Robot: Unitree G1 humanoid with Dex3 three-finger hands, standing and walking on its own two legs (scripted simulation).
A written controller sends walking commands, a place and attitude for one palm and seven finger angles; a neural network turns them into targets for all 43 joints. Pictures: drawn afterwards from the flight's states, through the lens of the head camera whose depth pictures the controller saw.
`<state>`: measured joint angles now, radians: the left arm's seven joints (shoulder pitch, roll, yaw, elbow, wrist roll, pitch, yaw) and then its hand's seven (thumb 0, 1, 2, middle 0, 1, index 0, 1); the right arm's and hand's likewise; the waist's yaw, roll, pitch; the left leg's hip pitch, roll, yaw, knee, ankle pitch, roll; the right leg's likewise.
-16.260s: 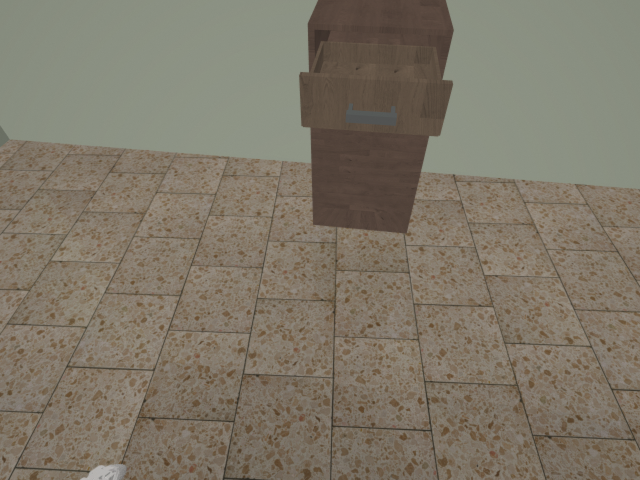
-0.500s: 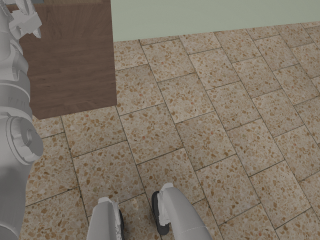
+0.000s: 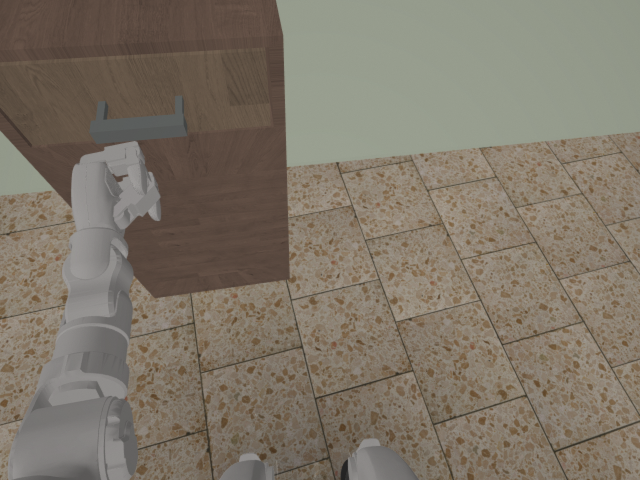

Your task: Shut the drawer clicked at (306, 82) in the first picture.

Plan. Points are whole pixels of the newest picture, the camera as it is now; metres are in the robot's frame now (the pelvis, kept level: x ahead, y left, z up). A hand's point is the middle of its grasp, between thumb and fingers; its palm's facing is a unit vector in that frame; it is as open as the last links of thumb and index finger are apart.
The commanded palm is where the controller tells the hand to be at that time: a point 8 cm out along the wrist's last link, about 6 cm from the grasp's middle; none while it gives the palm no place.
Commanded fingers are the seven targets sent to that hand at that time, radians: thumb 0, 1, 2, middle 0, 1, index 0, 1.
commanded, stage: draw the hand back to the body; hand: left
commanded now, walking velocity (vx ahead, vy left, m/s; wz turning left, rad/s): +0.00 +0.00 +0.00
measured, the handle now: (141, 117) +0.60 +0.23 +0.03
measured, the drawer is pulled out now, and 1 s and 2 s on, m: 0.00 0.00 0.00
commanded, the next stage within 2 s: step back with the hand held close in 1.16 s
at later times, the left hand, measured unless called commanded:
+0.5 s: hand (65, 293) +0.29 +0.20 +0.14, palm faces +0.25 -0.93 -0.25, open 3.3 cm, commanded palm +0.24 +0.25 +0.15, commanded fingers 0.00 0.90 0.90 -1.40 -1.60 -1.40 -1.60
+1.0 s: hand out of the picture +0.16 +0.23 +0.22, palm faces +0.43 -0.81 -0.40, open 3.3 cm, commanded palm +0.11 +0.27 +0.23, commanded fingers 0.00 0.90 0.90 -1.40 -1.60 -1.40 -1.60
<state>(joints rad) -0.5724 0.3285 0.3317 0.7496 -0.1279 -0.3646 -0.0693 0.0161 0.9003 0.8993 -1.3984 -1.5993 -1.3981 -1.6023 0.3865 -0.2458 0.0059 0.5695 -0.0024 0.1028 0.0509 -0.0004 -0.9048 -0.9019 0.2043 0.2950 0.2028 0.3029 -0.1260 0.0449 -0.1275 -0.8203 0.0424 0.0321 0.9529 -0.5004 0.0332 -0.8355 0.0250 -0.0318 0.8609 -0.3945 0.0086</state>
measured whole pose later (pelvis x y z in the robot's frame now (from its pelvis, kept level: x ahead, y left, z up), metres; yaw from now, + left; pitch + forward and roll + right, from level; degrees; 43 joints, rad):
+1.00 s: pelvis -0.01 -0.02 +0.06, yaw +3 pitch -5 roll -1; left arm 0.52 0.33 0.28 -0.44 -0.07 -0.11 0.10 0.01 0.89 0.90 -1.40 -1.60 -1.40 -1.60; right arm 0.22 -0.23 0.02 0.62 0.00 -0.10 -0.06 0.01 -0.90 -0.90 0.20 0.30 0.20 0.30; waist 0.06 0.09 0.00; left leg -0.06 0.01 0.02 0.43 -0.28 0.01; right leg -0.09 0.01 -0.05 0.40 -0.22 -0.01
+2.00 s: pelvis -0.09 +0.01 +0.04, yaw +3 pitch +0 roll -2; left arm 0.61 0.35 0.35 -0.58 -0.02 -0.25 0.14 0.01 0.89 0.90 -1.41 -1.60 -1.41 -1.60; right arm 0.20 -0.22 -0.01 0.55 0.00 -0.06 -0.07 0.01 -0.90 -0.90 0.21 0.30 0.21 0.30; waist 0.01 0.03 0.02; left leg -0.39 -0.01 0.03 0.62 -0.26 0.05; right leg -0.38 -0.02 -0.03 0.51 -0.14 0.02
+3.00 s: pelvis -0.27 -0.01 +0.04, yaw -1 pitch +2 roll -2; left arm 0.68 0.44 0.38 -0.64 -0.07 -0.23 0.12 0.01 0.89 0.90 -1.41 -1.60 -1.41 -1.60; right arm 0.23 -0.18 0.02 0.65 -0.01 -0.09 -0.06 0.01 -0.90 -0.90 0.21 0.30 0.21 0.30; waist -0.01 0.00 -0.05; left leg -0.48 0.01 0.01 0.66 -0.19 0.00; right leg -0.13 0.02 0.02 0.47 -0.37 0.01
